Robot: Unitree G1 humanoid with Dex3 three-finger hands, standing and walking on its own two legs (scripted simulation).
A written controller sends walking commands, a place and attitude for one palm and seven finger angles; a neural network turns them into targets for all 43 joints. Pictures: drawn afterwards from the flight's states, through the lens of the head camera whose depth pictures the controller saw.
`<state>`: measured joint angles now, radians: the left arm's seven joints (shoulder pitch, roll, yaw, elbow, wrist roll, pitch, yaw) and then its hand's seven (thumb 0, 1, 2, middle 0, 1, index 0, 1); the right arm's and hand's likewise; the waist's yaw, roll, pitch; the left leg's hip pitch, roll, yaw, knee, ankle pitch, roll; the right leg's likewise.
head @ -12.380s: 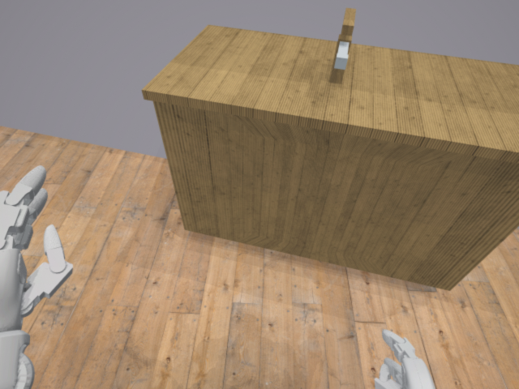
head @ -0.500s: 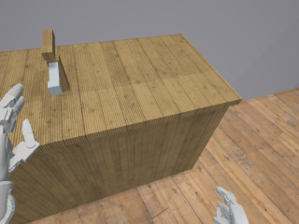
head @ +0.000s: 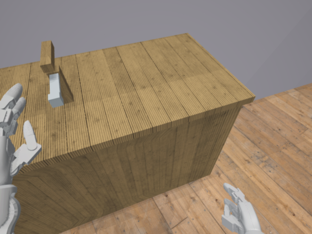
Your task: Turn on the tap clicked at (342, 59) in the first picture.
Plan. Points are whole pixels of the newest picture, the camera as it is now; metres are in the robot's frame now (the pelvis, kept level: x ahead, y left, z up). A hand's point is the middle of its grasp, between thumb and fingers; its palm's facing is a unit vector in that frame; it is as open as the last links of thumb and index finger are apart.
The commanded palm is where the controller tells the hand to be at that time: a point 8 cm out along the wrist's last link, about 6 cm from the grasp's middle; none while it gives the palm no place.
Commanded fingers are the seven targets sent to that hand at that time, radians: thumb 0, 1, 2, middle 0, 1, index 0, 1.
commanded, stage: come to a stop and stand still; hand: left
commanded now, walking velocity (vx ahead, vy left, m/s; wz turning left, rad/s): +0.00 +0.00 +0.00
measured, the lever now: (56, 99) +0.39 +0.30 +0.14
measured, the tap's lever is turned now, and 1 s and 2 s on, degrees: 1 1 1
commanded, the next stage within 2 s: look again from close up in 0.78 s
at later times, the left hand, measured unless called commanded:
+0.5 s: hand (52, 144) +0.25 +0.24 +0.15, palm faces +0.35 -0.85 -0.39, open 7.4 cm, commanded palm +0.18 +0.27 +0.18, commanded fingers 0.00 0.90 0.90 -0.20 -0.30 -0.20 -0.30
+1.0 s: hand (37, 152) +0.23 +0.26 +0.15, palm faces +0.42 -0.84 -0.33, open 7.4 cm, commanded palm +0.17 +0.29 +0.18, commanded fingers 0.00 0.90 0.90 -0.20 -0.30 -0.20 -0.30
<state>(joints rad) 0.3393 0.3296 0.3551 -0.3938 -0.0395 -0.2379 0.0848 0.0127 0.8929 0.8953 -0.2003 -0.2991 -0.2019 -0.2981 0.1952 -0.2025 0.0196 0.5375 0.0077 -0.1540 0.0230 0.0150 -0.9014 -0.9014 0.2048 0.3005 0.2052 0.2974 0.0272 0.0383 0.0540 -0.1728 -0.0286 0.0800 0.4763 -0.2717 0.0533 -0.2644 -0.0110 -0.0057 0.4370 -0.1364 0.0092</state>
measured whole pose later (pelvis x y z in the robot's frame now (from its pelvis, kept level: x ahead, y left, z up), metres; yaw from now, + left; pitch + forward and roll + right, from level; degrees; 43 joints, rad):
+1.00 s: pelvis +0.02 +0.00 +0.00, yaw +1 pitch -1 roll -1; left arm 0.38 0.33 0.32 -0.41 -0.03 -0.18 0.10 0.01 0.89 0.89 -0.21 -0.30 -0.21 -0.30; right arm 0.21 -0.19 0.04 0.55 -0.01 -0.10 -0.03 0.01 -0.90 -0.90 0.21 0.30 0.21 0.30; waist 0.04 -0.02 0.04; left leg -0.14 -0.03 0.05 0.42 -0.26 0.06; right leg -0.22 -0.02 -0.03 0.37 -0.13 0.01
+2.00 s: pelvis +0.01 -0.08 -0.01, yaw +6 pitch -3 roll +1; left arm 0.25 0.34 0.37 -0.35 -0.19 0.11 0.11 0.01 0.89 0.89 -0.21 -0.30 -0.21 -0.30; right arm 0.11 -0.23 0.02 0.73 0.02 -0.17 -0.09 0.02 -0.90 -0.90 0.20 0.30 0.20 0.30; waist 0.07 0.07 -0.01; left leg -0.23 0.01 -0.06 0.61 -0.33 -0.04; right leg -0.30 0.05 -0.09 0.60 -0.26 -0.08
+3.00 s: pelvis +0.01 -0.05 +0.00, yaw +7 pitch -7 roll +0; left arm 0.32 0.24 0.30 -0.61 -0.27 0.40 0.14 0.01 0.89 0.90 -0.20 -0.30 -0.20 -0.30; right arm 0.12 -0.22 0.08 0.72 0.04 -0.22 -0.10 0.02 -0.90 -0.90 0.20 0.30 0.20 0.30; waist 0.12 0.08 -0.02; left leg -0.11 -0.02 -0.06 0.52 -0.29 -0.01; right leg -0.17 0.02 -0.09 0.51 -0.22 -0.06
